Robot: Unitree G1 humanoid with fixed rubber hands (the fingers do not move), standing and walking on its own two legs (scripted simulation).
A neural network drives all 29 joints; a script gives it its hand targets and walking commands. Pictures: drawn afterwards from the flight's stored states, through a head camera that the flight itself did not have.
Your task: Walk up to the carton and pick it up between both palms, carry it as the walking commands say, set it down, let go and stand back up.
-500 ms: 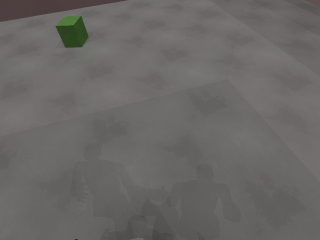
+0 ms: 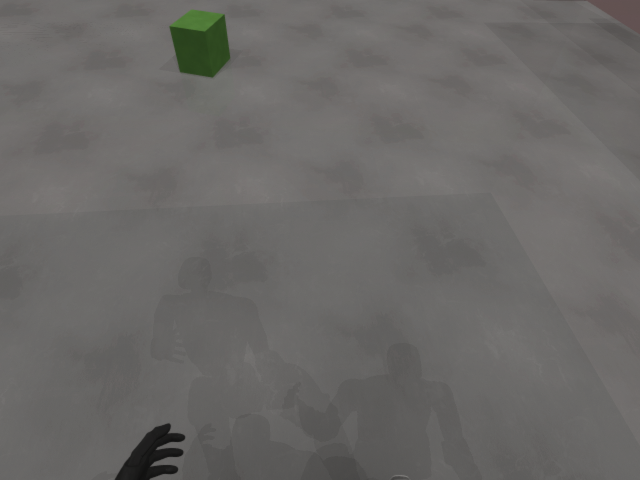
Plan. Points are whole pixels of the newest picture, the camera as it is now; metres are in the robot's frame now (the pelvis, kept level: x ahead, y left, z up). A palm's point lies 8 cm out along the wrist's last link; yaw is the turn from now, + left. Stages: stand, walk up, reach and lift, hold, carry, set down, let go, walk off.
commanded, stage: walk up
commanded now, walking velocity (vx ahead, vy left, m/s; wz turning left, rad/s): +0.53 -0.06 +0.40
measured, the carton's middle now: (202, 43) +2.76 +0.56 -0.64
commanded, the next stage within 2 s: none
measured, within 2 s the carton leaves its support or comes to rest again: neither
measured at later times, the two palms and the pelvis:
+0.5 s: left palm out of the picture +0.08 +0.21 -0.10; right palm (421, 302) +0.44 -0.21 -0.13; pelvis +0.23 -0.02 -0.01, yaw +5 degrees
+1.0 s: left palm (126, 244) +0.58 +0.34 -0.11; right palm (402, 312) +0.42 -0.16 -0.12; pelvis +0.46 +0.09 +0.00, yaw +10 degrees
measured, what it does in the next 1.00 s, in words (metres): walks ahead: right foot, then left foot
